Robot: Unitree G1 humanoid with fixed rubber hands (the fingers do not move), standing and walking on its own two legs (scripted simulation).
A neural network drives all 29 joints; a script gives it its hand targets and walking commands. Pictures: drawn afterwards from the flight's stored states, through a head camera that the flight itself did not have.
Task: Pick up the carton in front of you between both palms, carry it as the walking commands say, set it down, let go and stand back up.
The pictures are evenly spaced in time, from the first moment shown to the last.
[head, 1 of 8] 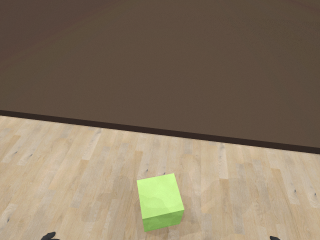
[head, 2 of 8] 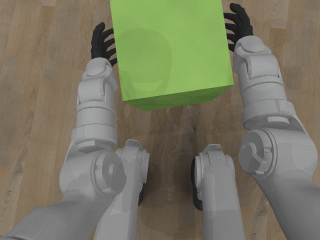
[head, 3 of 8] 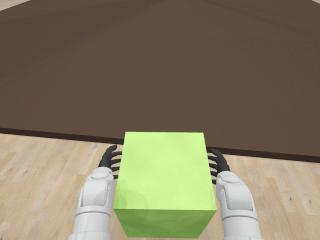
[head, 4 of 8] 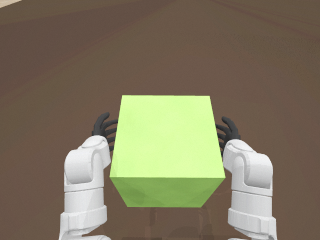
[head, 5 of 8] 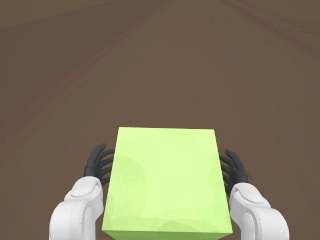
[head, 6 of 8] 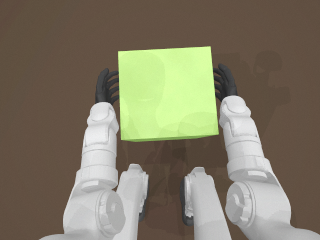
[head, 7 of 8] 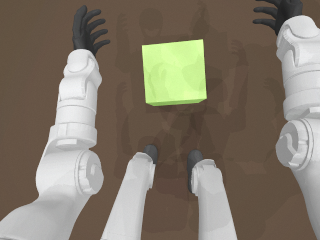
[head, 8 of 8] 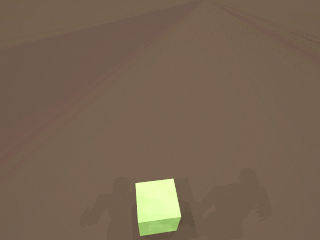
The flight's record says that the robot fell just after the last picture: no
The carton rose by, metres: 0.81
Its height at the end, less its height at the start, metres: +0.08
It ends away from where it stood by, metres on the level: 2.76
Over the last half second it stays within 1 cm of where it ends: yes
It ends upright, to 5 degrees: yes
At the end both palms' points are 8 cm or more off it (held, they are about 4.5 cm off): yes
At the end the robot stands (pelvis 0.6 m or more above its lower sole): yes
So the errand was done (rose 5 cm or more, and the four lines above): yes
